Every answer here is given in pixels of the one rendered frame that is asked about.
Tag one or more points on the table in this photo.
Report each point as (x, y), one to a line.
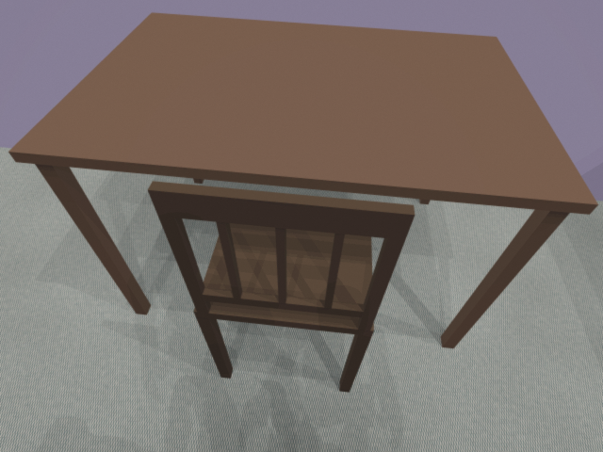
(399, 113)

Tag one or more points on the chair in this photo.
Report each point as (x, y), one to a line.
(285, 260)

